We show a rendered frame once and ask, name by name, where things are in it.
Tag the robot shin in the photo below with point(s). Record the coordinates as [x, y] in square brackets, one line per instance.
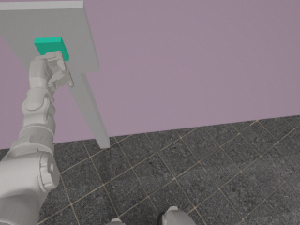
[115, 219]
[172, 208]

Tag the panel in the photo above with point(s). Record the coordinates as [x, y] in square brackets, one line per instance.
[22, 22]

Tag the robot left hand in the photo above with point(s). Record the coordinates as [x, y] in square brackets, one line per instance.
[41, 76]

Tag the right robot shin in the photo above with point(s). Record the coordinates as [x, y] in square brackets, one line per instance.
[172, 208]

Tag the button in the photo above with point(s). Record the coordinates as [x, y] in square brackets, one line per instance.
[51, 44]

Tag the robot left forearm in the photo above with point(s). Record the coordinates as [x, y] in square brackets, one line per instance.
[38, 126]

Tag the left robot shin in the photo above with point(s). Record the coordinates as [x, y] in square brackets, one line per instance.
[115, 219]

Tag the left robot upper arm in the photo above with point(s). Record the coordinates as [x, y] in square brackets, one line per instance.
[25, 182]

